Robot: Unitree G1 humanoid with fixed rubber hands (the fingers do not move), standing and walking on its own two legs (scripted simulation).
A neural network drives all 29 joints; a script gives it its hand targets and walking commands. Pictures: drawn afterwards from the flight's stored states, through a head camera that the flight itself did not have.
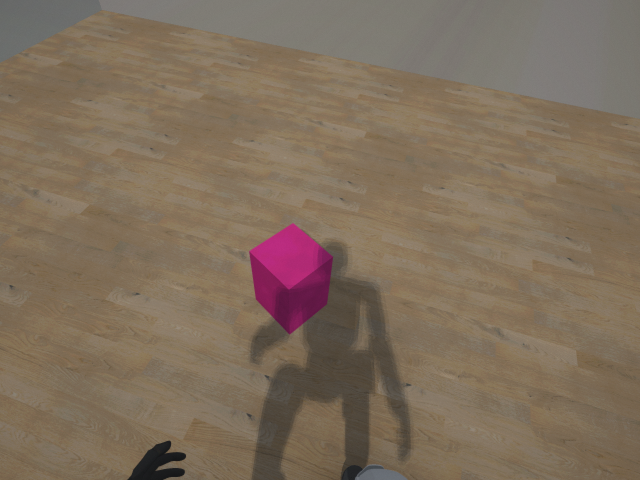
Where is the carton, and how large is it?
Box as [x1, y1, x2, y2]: [249, 223, 332, 334]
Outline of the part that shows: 293,223 249,251 256,299 289,334 326,304 332,261 331,255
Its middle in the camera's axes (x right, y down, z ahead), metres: -0.10 +0.14 +1.31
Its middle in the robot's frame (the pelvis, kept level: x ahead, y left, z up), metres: +0.82 -0.02 -0.63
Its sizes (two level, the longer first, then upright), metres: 0.189 0.181 0.286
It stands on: the floor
